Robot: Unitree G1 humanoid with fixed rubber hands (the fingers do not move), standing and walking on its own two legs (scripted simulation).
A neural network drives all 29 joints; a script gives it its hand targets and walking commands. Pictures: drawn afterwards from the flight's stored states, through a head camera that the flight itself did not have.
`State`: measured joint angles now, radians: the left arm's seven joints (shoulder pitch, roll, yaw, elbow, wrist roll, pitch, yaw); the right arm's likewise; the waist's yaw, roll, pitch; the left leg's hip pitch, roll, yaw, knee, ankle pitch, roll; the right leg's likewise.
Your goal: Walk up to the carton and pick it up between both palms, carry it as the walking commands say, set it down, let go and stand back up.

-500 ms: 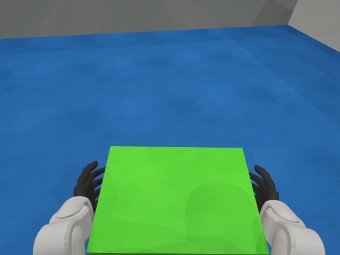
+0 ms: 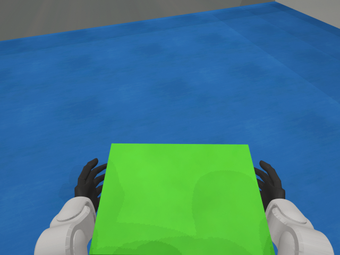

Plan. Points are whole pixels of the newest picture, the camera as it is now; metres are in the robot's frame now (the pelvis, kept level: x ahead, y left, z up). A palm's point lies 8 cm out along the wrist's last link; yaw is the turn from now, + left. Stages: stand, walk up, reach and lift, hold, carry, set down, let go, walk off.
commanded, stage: carry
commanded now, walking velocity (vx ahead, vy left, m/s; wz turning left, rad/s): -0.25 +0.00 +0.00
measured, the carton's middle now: (178, 210) +0.23 -0.01 +0.03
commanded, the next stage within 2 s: none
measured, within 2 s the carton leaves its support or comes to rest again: neither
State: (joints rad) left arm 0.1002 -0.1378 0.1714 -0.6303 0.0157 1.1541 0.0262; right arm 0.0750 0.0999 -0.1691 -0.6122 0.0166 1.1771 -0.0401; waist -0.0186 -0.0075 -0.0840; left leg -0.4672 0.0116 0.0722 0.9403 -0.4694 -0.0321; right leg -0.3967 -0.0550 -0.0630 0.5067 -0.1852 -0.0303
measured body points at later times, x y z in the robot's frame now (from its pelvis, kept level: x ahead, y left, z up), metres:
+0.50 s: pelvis -0.16 +0.00 +0.00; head -0.17 -0.01 +0.45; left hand +0.09 +0.17 +0.08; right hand +0.07 -0.19 +0.07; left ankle -0.09 +0.12 -0.73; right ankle -0.18 -0.10 -0.74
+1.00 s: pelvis -0.20 +0.02 -0.01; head -0.22 +0.03 +0.44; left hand +0.03 +0.20 +0.08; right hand +0.04 -0.16 +0.08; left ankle -0.11 +0.13 -0.74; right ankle -0.18 -0.10 -0.74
